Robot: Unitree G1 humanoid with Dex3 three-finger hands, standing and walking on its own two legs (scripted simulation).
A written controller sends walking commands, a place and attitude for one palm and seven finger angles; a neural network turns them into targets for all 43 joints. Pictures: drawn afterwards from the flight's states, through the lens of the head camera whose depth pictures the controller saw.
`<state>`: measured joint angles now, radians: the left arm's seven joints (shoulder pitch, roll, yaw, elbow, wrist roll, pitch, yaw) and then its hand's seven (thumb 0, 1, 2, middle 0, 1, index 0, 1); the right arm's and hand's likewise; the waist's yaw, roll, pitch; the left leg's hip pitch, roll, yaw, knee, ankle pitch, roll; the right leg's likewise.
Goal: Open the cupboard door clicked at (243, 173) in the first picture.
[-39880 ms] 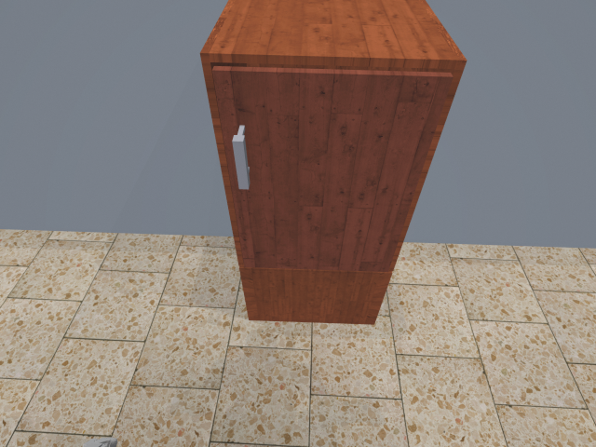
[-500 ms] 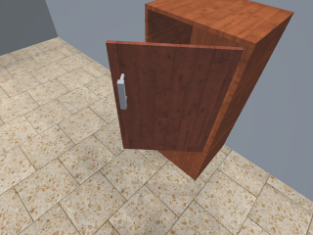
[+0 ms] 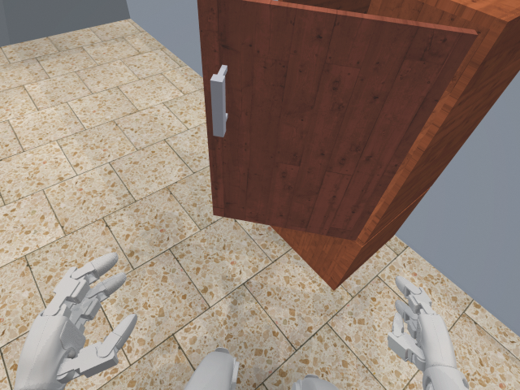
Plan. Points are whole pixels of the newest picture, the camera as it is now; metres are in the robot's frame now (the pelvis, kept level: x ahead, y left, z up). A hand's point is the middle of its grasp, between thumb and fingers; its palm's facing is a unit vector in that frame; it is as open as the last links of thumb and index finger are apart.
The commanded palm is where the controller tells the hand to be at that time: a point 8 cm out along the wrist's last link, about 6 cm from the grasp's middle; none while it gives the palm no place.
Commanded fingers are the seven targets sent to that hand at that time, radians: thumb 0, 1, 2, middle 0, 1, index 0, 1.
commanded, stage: raise the hand with hooked fingers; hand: left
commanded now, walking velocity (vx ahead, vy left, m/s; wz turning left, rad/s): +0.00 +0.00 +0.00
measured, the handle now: (221, 101) +0.58 +0.15 +0.12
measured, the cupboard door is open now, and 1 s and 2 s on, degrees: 41 41 41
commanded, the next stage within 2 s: move the hooked fingers beside the handle in 1.56 s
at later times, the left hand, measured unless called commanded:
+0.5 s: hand (112, 258) +0.26 +0.24 +0.08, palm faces -0.04 -1.00 -0.05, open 12.3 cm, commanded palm +0.24 +0.29 +0.10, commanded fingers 0.00 -0.34 0.37 -0.29 -1.10 -0.29 -1.10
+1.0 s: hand (85, 204) +0.31 +0.28 +0.12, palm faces -0.02 -1.00 -0.03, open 13.9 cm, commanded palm +0.29 +0.33 +0.13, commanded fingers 0.00 -0.50 0.30 -0.30 -1.20 -0.30 -1.20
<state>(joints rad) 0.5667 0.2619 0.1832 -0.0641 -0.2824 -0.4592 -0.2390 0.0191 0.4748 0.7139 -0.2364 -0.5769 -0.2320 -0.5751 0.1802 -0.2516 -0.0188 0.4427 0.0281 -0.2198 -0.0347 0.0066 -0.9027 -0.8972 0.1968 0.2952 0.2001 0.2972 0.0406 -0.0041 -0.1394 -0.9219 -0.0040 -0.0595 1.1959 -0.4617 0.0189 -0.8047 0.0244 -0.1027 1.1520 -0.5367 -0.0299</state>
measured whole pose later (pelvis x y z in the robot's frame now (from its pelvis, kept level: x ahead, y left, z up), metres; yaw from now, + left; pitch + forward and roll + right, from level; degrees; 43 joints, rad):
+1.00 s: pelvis +0.03 +0.02 +0.04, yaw -1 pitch +10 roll -3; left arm 0.03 0.43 0.40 0.31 -0.38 -0.21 -0.50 -0.01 -0.49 0.30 -0.30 -1.19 -0.30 -1.19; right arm 0.28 -0.26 0.05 0.53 0.06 -0.19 -0.08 0.01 -0.90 -0.90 0.20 0.30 0.21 0.30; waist 0.00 0.03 -0.11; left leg -0.73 -0.01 -0.02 0.97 -0.41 0.05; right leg -0.62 0.02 -0.06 0.90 -0.45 0.00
